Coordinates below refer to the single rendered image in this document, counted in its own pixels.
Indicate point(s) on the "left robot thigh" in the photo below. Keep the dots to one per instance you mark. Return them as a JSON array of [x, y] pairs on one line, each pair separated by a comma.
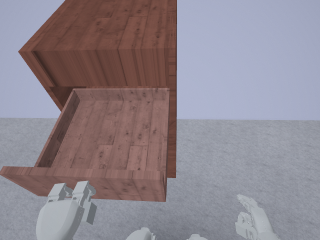
[[141, 235]]

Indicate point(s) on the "cabinet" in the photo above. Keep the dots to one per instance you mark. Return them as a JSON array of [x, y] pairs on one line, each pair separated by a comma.
[[102, 44]]

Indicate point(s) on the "robot left shin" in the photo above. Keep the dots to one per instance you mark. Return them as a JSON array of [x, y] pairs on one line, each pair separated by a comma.
[[145, 229]]

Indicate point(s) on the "robot right hand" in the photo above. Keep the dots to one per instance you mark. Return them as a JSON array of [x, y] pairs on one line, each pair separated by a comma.
[[249, 226]]

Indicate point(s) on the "robot left hand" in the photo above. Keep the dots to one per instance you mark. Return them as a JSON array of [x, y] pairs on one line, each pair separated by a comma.
[[59, 219]]

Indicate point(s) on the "handle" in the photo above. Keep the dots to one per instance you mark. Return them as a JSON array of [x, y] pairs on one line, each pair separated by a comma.
[[89, 212]]

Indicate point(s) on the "drawer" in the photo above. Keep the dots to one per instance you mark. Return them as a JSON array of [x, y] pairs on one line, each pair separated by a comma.
[[115, 138]]

